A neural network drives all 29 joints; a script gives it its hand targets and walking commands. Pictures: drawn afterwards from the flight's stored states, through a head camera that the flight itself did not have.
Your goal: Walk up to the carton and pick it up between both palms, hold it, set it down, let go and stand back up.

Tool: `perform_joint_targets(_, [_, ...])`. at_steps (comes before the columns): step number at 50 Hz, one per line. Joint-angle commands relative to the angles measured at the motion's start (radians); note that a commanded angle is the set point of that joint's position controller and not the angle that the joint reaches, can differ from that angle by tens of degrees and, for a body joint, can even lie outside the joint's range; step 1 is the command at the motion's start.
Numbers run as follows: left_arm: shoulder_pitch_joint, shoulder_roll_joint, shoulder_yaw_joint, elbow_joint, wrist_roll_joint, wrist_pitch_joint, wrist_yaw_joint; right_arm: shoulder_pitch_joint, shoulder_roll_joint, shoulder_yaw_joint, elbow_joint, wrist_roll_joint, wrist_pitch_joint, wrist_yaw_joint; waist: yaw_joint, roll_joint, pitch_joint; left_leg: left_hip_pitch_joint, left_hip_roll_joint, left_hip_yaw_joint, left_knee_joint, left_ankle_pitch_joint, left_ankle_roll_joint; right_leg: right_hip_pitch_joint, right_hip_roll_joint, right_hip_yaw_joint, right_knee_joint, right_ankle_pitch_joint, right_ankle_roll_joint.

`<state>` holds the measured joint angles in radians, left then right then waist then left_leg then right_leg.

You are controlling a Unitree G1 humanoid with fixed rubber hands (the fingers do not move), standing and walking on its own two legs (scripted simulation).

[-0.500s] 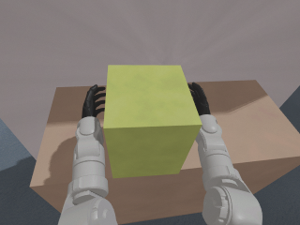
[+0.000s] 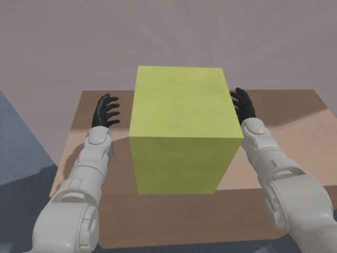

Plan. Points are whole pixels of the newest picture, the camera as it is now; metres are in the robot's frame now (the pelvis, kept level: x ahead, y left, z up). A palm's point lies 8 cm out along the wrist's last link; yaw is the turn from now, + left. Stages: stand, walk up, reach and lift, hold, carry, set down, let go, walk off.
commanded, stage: set down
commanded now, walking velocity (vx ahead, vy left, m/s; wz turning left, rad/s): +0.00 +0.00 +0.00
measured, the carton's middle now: (178, 134) +0.41 +0.03 +0.06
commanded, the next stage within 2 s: none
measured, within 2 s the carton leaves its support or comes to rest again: neither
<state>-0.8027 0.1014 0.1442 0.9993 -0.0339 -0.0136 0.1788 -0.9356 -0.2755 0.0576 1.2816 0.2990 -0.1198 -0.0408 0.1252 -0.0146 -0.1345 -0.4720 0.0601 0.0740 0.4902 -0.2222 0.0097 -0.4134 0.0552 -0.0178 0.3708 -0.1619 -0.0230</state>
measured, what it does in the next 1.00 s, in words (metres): stands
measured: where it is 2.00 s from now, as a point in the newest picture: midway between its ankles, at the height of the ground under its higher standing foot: outside the picture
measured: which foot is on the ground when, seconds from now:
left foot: down 0.00-1.00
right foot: down 0.00-1.00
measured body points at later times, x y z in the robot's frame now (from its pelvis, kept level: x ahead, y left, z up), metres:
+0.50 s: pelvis -0.02 -0.02 +0.00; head +0.03 +0.00 +0.44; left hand +0.41 +0.25 +0.12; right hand +0.47 -0.16 +0.13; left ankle +0.00 +0.11 -0.74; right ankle +0.00 -0.11 -0.74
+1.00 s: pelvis +0.00 -0.02 +0.01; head +0.02 +0.00 +0.46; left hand +0.42 +0.26 +0.22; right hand +0.48 -0.17 +0.23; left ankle +0.00 +0.11 -0.74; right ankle +0.00 -0.11 -0.74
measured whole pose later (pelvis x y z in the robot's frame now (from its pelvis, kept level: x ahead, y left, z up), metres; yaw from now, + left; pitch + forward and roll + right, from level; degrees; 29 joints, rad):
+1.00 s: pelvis +0.00 -0.02 +0.01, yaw +3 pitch +7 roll -1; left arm -0.97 0.39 0.11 0.59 -0.25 0.61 0.10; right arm -1.11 -0.48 0.11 0.98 0.52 0.36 0.01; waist 0.06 -0.02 -0.09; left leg -0.34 0.03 0.02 0.38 -0.16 -0.01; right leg -0.29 0.04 -0.05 0.32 -0.15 -0.04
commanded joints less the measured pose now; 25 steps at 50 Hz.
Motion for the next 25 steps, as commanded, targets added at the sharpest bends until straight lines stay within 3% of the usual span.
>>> perform_joint_targets(1, [-0.408,0.113,-0.049,-0.082,-0.057,-0.041,-0.024,-0.403,-0.21,0.029,-0.062,0.074,-0.03,0.018,-0.026,-0.001,-0.525,0.248,-0.021,-0.027,0.008,0.452,-0.08,0.191,0.007,0.016,0.032,0.344,0.015])
perform_joint_targets(3, [-0.427,0.145,-0.06,-0.075,-0.083,-0.057,-0.037,-0.407,-0.227,0.055,-0.038,0.107,-0.03,0.042,-0.016,0.017,-0.503,0.24,-0.023,-0.028,0.011,0.454,-0.082,0.164,0.003,0.015,0.032,0.315,0.012])
perform_joint_targets(5, [-0.477,0.182,-0.082,-0.044,-0.123,-0.075,-0.048,-0.446,-0.234,0.067,-0.031,0.123,-0.024,0.059,-0.026,-0.012,-0.488,0.192,-0.023,-0.032,-0.006,0.372,-0.066,0.151,-0.005,0.015,0.033,0.24,0.019])
perform_joint_targets(6, [-0.473,0.19,-0.098,-0.002,-0.141,-0.084,-0.053,-0.45,-0.224,0.089,-0.024,0.138,-0.019,0.069,-0.016,-0.023,-0.46,0.156,-0.024,-0.035,-0.013,0.329,-0.056,0.145,-0.012,0.016,0.036,0.2,0.02])
perform_joint_targets(7, [-0.498,0.202,-0.122,-0.044,-0.171,-0.095,-0.056,-0.457,-0.234,0.076,-0.056,0.144,-0.019,0.077,-0.028,-0.014,-0.507,0.152,-0.023,-0.039,-0.02,0.305,-0.057,0.134,-0.015,0.014,0.035,0.174,0.02])
perform_joint_targets(8, [-0.522,0.21,-0.14,-0.015,-0.191,-0.102,-0.056,-0.479,-0.23,0.086,-0.059,0.151,-0.014,0.088,-0.017,-0.009,-0.503,0.134,-0.024,-0.041,-0.019,0.279,-0.051,0.107,-0.019,0.015,0.037,0.128,0.016])
perform_joint_targets(10, [-0.551,0.242,-0.152,-0.061,-0.219,-0.107,-0.055,-0.491,-0.253,0.078,-0.105,0.161,-0.011,0.098,-0.023,0.016,-0.585,0.131,-0.029,-0.041,-0.007,0.306,-0.054,0.118,-0.022,0.017,0.049,0.171,0.017])
perform_joint_targets(14, [-0.526,0.277,-0.146,-0.028,-0.222,-0.067,-0.079,-0.491,-0.268,0.097,-0.099,0.176,0.015,0.101,-0.025,-0.02,-0.571,0.091,-0.04,-0.044,-0.02,0.275,-0.031,0.179,-0.032,0.023,0.063,0.221,0.033])
perform_joint_targets(17, [-0.519,0.309,-0.117,-0.128,-0.218,-0.037,-0.085,-0.48,-0.274,0.093,-0.21,0.191,0.026,0.094,-0.012,-0.027,-0.65,0.061,-0.053,-0.037,-0.025,0.305,-0.031,0.263,-0.033,0.029,0.08,0.306,0.05])
perform_joint_targets(20, [-0.531,0.335,-0.1,-0.154,-0.207,0.025,-0.092,-0.502,-0.296,0.067,-0.237,0.181,0.067,0.082,-0.031,-0.041,-0.645,0.083,-0.056,-0.038,-0.044,0.286,-0.027,0.266,-0.029,0.025,0.068,0.308,0.06])
perform_joint_targets(21, [-0.556,0.345,-0.097,-0.176,-0.209,0.047,-0.089,-0.525,-0.301,0.057,-0.255,0.176,0.083,0.077,-0.022,-0.028,-0.638,0.082,-0.057,-0.038,-0.054,0.264,-0.027,0.261,-0.03,0.023,0.059,0.276,0.054])
perform_joint_targets(25, [-0.573,0.367,-0.077,-0.308,-0.212,0.16,-0.075,-0.537,-0.321,0.027,-0.343,0.169,0.163,0.059,-0.038,-0.026,-0.651,0.137,-0.059,-0.041,-0.069,0.284,-0.028,0.3,-0.026,0.02,0.046,0.322,0.061])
